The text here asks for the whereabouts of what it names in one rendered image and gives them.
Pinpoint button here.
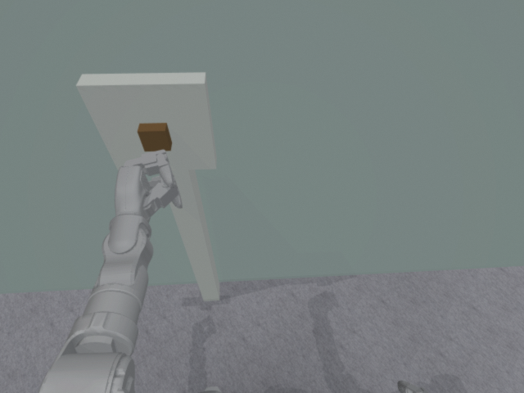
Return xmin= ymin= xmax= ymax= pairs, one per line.
xmin=138 ymin=123 xmax=172 ymax=151

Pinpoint robot left hand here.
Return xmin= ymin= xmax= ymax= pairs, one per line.
xmin=115 ymin=149 xmax=183 ymax=223

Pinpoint left robot forearm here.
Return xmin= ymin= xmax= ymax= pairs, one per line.
xmin=38 ymin=214 xmax=153 ymax=393

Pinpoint panel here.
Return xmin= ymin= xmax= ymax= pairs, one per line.
xmin=76 ymin=72 xmax=220 ymax=301

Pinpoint robot left upper arm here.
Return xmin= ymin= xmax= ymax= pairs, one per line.
xmin=42 ymin=352 xmax=135 ymax=393

